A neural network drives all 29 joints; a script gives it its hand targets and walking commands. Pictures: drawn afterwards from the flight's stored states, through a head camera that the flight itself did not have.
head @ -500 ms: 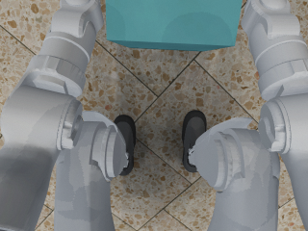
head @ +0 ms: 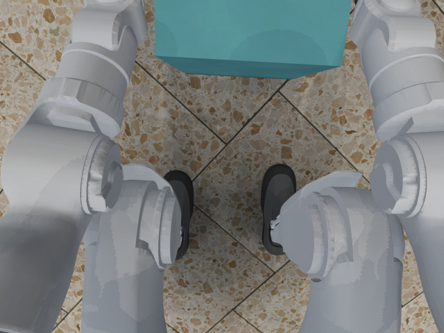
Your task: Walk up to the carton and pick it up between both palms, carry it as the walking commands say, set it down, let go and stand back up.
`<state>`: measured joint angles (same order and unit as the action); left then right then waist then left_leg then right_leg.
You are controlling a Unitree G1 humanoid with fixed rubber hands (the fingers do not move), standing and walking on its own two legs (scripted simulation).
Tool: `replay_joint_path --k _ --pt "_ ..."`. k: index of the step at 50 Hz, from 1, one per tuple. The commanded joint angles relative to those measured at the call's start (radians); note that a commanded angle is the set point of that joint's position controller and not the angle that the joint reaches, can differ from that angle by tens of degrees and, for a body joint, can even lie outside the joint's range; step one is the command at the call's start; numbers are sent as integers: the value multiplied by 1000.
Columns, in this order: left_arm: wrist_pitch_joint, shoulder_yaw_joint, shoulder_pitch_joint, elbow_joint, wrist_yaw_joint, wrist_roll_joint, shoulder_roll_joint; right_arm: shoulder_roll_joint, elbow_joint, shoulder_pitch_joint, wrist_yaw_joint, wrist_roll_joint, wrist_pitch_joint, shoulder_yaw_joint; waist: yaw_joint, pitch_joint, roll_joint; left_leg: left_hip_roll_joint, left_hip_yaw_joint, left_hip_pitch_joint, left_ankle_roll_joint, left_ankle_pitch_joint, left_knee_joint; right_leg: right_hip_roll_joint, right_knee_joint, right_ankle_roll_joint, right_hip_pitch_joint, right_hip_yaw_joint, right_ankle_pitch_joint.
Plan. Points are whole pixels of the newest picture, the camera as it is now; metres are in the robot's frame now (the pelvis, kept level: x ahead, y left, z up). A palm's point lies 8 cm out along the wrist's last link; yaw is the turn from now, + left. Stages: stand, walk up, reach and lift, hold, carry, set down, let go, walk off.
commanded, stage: reach and lift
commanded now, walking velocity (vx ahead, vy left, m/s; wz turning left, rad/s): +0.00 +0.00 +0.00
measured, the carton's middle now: out of the picture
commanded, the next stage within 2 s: none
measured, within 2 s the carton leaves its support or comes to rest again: leaves its support in 0.26 s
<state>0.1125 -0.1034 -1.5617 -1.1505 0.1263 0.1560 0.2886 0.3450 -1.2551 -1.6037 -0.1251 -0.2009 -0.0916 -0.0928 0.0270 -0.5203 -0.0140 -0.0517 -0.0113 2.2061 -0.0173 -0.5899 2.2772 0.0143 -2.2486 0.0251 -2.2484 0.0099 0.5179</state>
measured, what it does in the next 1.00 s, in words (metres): rises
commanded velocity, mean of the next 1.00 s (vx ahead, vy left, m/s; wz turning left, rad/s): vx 0.00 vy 0.00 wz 0.00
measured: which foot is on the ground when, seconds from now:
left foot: down 0.00-1.00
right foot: down 0.00-1.00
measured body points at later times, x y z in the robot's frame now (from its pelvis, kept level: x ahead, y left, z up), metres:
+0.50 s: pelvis +0.00 +0.00 +0.02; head +0.36 -0.02 +0.27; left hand +0.57 +0.12 -0.13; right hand +0.56 -0.18 -0.14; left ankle +0.12 +0.12 -0.32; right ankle +0.13 -0.12 -0.32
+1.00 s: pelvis -0.01 +0.00 +0.06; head +0.36 -0.03 +0.30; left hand +0.56 +0.12 -0.09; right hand +0.56 -0.18 -0.09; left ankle +0.12 +0.12 -0.32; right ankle +0.13 -0.12 -0.32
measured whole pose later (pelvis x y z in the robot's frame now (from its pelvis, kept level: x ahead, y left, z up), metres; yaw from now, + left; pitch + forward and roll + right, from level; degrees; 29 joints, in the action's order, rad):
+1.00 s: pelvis -0.01 +0.00 +0.06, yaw +0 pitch +28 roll +2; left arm 0.34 -0.30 -1.39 -0.70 0.13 0.01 0.19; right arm 0.23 -0.75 -1.44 -0.16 -0.01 -0.36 -0.27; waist 0.02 -0.53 -0.02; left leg -0.09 0.01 2.00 -0.05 -0.59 2.10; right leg -0.07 -2.09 -0.01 -2.06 -0.04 0.51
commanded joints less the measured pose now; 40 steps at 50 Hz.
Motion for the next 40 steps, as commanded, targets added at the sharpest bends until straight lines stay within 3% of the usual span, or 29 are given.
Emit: replay_joint_path --k 1,2,5,6,7,8,9,10,11,12,15,16,17,18,19,20,21,23,24,26,27,28,29,30,31,33,35,38,40 --pt "18 196 -531 237 -274 22 -980 -947 306 -500 295 -40 -16 183 -9 1293 -50 -80 -76 -447 5 206 -183 -106 153 -1 598 32 -223" --pt "21 182 -527 241 -268 10 -993 -987 296 -519 294 -19 -29 170 10 1340 1 -87 -45 -451 25 207 -201 -108 127 -14 589 61 -231" --pt "30 206 -494 319 -280 39 -1040 -1017 374 -485 307 -46 -33 197 14 1431 -30 -101 -74 -483 11 325 -169 -117 144 -2 683 33 -353" --pt "45 198 -480 277 -287 26 -1061 -1046 356 -502 311 -65 -38 209 -24 1424 -26 -94 -64 -488 21 298 -165 -124 139 -6 704 37 -326" --pt "47 244 -496 316 -280 61 -1098 -1006 407 -504 310 -58 -34 208 31 1476 -70 -85 -36 -542 16 333 -173 -117 100 0 681 38 -354" --pt "40 233 -507 350 -276 66 -1043 -1031 446 -534 304 -70 -34 213 10 1513 -4 -100 -51 -576 22 360 -169 -126 140 -9 698 48 -355" --pt "42 232 -545 383 -275 58 -1097 -1026 446 -541 304 -91 -33 235 -3 1593 -32 -92 -60 -575 8 362 -161 -124 121 -7 756 38 -373" --pt "32 250 -611 468 -263 88 -1059 -1064 515 -560 299 -81 -46 250 41 1705 48 -105 -55 -602 15 406 -168 -131 122 -20 816 57 -441" --pt "39 244 -583 454 -265 71 -1076 -1051 494 -542 290 -86 -49 235 54 1724 7 -102 -55 -599 7 424 -173 -127 132 -14 864 49 -489" --pt "43 280 -557 393 -261 64 -1098 -1077 470 -502 282 -63 -44 227 10 1697 -44 -104 -62 -597 -3 432 -181 -131 119 -9 825 45 -475" --pt "56 276 -628 545 -251 62 -1100 -1038 631 -600 275 -79 -54 258 32 1959 -42 -104 -68 -743 -3 503 -176 -147 152 -17 927 53 -530" --pt "58 283 -632 484 -244 63 -1091 -1056 548 -575 275 -67 -66 249 8 1877 -43 -103 -72 -698 -6 435 -204 -136 137 -17 855 72 -465" --pt "54 300 -655 552 -240 69 -1105 -1046 612 -619 275 -65 -59 243 52 1943 -48 -108 -50 -734 8 422 -199 -136 125 -14 850 76 -435" --pt "57 295 -676 559 -228 76 -1101 -1031 621 -610 272 -66 -62 247 37 1939 -57 -113 -62 -751 -5 452 -222 -135 161 -17 877 73 -458" --pt "71 279 -677 561 -228 79 -1106 -1016 676 -672 267 -62 -67 249 76 1955 -9 -122 -64 -720 8 377 -223 -138 181 -19 898 84 -404" --pt "83 247 -646 446 -225 35 -1079 -1030 587 -627 256 -17 -83 234 67 1893 12 -103 -61 -671 5 345 -220 -129 187 -22 886 71 -378" --pt "83 257 -627 487 -232 53 -1128 -1082 573 -563 260 -15 -92 247 28 1853 1 -115 -81 -621 2 328 -234 -134 208 -17 910 69 -367" --pt "94 228 -663 465 -241 26 -1040 -1073 570 -600 266 1 -117 243 35 1831 62 -109 -75 -605 27 247 -245 -126 227 -32 895 71 -297" --pt "100 235 -695 482 -244 16 -1089 -1100 527 -597 273 12 -120 210 23 1803 6 -106 -69 -612 19 271 -264 -131 214 -29 875 70 -321" --pt "103 266 -749 567 -238 37 -1072 -1096 597 -620 278 -16 -126 263 17 1946 18 -96 -80 -665 5 280 -250 -134 223 -30 951 64 -327" --pt "108 269 -768 540 -233 44 -1055 -1058 591 -657 271 -10 -130 237 32 1944 21 -87 -68 -697 8 265 -270 -125 224 -38 919 83 -306" --pt "124 230 -708 495 -229 -1 -1051 -1053 644 -678 267 11 -133 225 6 1954 17 -105 -98 -711 13 266 -272 -140 247 -33 914 84 -287" --pt "132 234 -677 490 -231 4 -1068 -1072 649 -660 265 9 -142 245 26 1981 66 -115 -63 -716 21 294 -284 -141 240 -37 936 87 -323" --pt "141 216 -683 487 -235 -2 -1091 -1062 645 -712 266 12 -142 226 20 1953 19 -103 -79 -676 17 255 -287 -132 260 -34 917 74 -285" --pt "140 218 -719 528 -231 -2 -1088 -1097 681 -699 261 0 -150 277 -33 2002 54 -107 -93 -681 20 263 -279 -140 267 -41 977 73 -306" --pt "145 217 -711 553 -234 -20 -1062 -1140 689 -724 264 -35 -156 276 -42 2051 54 -97 -80 -720 26 295 -293 -138 261 -43 1011 68 -333" --pt "169 236 -646 485 -238 -11 -1115 -1131 646 -688 254 10 -172 257 0 2087 62 -105 -77 -726 17 282 -307 -144 261 -35 1027 83 -329" --pt "181 206 -640 458 -270 -60 -1104 -1140 446 -482 287 86 -207 186 0 1802 -10 -99 -89 -590 5 191 -334 -135 299 -24 860 54 -232" --pt "158 227 -749 627 -271 -46 -1086 -1224 527 -465 287 59 -211 230 -38 1989 20 -102 -102 -658 10 272 -324 -150 306 -38 997 48 -343"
